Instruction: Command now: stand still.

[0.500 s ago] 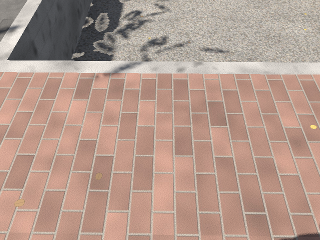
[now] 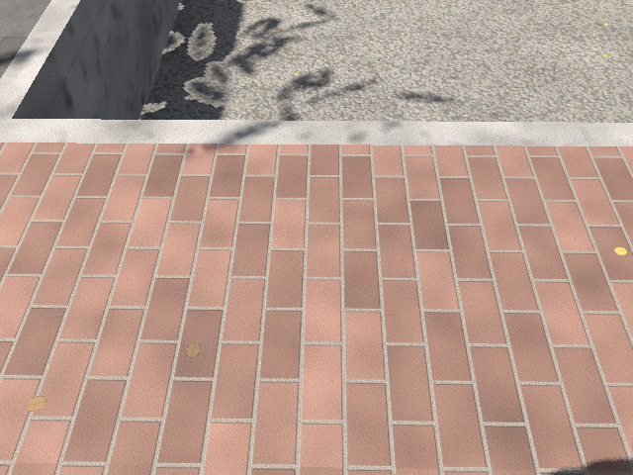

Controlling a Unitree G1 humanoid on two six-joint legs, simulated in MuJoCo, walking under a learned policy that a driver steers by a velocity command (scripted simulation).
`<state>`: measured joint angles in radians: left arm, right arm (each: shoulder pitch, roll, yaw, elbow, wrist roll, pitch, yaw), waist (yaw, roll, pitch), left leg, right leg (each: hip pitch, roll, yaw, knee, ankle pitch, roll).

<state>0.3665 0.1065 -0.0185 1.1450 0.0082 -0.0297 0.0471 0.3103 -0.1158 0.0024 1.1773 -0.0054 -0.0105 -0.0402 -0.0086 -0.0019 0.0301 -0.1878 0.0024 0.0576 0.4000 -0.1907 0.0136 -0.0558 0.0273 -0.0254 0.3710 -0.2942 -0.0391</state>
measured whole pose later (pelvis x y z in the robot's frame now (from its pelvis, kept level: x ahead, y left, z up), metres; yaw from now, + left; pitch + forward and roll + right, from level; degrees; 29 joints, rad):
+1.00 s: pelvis +0.02 -0.01 +0.00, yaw +0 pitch -1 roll +1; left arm 0.38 0.10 -0.02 1.14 0.01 -0.03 0.05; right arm 0.32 -0.11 0.00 1.18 0.00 -0.01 -0.05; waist 0.00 0.00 0.04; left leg -0.17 0.02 0.05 0.42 -0.23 0.00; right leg -0.03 0.04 -0.03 0.37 -0.32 -0.05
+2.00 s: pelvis +0.01 -0.02 +0.00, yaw +0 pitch -1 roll +0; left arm 0.44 0.10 -0.01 1.13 0.01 -0.03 0.04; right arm 0.37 -0.11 0.00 1.18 -0.02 0.00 -0.03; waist 0.01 0.01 0.01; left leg -0.23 0.04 0.05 0.53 -0.34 0.01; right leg -0.04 0.06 -0.04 0.38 -0.33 -0.08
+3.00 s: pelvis +0.49 +0.02 +0.00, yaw +0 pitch -1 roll -1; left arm 0.34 0.19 0.06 1.06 0.01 -0.10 0.00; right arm 0.25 -0.19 -0.05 0.97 -0.03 -0.07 0.01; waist 0.01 0.02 0.06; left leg -0.50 0.07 0.00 1.12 -0.26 0.08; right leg -0.16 0.09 -0.13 0.33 -0.16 -0.12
